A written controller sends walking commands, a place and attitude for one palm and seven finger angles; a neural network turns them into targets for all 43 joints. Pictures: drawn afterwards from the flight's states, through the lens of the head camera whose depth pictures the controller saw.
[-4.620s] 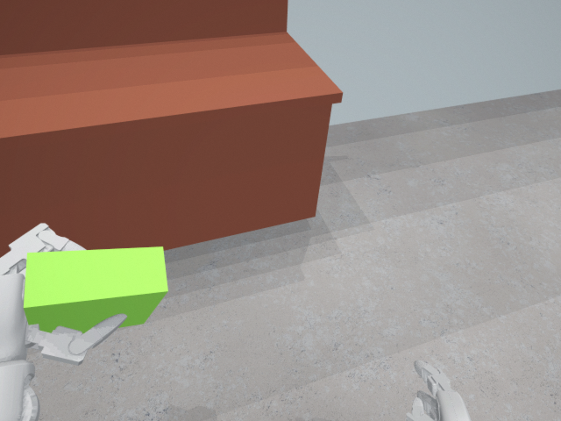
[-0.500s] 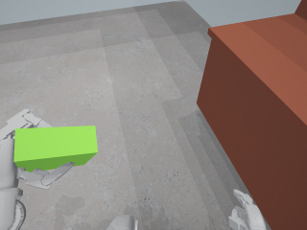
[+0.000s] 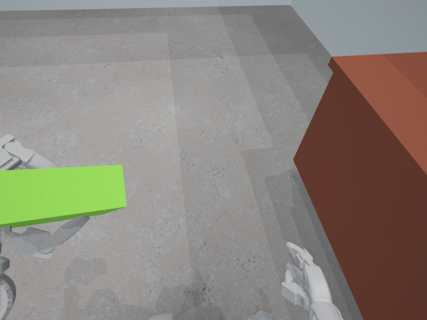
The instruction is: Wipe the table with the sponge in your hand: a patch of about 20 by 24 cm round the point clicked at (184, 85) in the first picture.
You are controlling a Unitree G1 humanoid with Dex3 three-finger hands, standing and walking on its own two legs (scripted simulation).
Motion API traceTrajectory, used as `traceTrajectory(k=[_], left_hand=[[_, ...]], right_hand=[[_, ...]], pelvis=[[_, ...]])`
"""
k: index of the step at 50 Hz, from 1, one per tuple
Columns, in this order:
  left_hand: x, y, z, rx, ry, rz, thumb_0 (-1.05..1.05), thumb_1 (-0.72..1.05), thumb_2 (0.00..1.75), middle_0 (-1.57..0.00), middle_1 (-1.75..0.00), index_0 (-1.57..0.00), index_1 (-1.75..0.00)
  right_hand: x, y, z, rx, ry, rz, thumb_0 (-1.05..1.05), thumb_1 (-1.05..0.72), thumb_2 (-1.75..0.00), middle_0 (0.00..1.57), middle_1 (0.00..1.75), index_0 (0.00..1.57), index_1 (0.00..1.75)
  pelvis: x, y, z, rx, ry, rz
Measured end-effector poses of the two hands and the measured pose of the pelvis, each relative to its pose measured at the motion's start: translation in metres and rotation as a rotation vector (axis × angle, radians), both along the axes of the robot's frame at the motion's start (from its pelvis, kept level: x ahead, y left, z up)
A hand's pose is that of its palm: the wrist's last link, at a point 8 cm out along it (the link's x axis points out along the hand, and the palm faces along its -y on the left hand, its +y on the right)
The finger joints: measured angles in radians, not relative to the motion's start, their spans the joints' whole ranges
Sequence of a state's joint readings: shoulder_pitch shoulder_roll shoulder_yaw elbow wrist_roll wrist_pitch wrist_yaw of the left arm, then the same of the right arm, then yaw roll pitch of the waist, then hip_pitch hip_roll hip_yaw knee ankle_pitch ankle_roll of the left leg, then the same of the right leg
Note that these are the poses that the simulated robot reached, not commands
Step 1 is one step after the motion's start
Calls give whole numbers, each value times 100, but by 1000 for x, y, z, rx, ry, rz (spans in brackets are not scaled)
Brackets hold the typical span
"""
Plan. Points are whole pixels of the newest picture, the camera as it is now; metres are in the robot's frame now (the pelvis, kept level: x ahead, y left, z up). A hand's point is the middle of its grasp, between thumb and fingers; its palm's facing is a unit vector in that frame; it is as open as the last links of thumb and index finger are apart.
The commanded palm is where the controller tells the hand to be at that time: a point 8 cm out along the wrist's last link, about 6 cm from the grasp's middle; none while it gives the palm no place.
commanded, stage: turn to face it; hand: left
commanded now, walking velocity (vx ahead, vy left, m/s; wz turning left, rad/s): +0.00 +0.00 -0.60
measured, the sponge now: (78, 196) +0.23 +0.21 +0.18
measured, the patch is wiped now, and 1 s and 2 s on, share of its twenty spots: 0.00 0.00 0.00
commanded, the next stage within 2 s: none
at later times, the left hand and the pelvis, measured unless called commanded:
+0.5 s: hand (168, 196) +0.23 +0.09 +0.19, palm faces +0.09 -0.86 -0.51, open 9.4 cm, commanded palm +0.19 +0.16 +0.18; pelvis -0.04 -0.06 +0.00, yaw -16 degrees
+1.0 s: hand (257, 248) +0.19 -0.02 +0.17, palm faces -0.12 -0.85 -0.51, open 9.4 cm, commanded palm +0.15 +0.07 +0.18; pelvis -0.14 -0.08 -0.01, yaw -33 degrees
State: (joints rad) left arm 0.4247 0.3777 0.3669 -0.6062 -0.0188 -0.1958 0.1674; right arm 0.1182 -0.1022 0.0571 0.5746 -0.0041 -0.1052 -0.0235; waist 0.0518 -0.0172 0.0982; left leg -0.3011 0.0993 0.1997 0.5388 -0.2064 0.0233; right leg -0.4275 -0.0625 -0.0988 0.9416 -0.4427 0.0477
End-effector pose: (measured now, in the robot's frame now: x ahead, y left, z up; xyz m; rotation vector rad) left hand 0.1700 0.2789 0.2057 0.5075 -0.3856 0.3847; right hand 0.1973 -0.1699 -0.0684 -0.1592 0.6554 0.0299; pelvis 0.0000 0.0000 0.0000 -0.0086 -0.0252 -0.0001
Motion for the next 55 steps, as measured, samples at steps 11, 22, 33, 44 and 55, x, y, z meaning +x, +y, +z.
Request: traceTrajectory(k=[11,22,33,44,55], left_hand=[[23,-59,-22,33,145,-36,-1,-44,101,-82,-135,-82,-135],[38,-134,-10,57,150,-332,-1,-44,101,-82,-135,-82,-135],[27,-122,-14,62,94,-384,-1,-44,101,-82,-135,-82,-134],[9,-174,-11,23,94,-485,-1,-44,101,-82,-135,-82,-134],[-14,-283,-24,160,201,-731,-1,-44,101,-82,-135,-82,-134]], right_hand=[[-29,-76,-24,51,-18,-107,1,-90,-90,21,30,21,30],[-146,-185,-13,-141,170,-415,1,-91,-90,20,30,20,30],[-213,-166,-10,-114,182,-519,1,-91,-90,19,30,20,30],[-249,-121,-22,66,108,-534,1,-90,-90,20,30,21,30],[-365,-192,-44,52,187,-761,1,-90,-90,20,30,21,30]], pelvis=[[-13,-43,-12,4,-5,-108],[-38,-62,1,54,30,-244],[-69,-45,-5,56,45,-365],[-104,-54,0,-7,1,-532],[-163,-83,-7,44,14,-664]])
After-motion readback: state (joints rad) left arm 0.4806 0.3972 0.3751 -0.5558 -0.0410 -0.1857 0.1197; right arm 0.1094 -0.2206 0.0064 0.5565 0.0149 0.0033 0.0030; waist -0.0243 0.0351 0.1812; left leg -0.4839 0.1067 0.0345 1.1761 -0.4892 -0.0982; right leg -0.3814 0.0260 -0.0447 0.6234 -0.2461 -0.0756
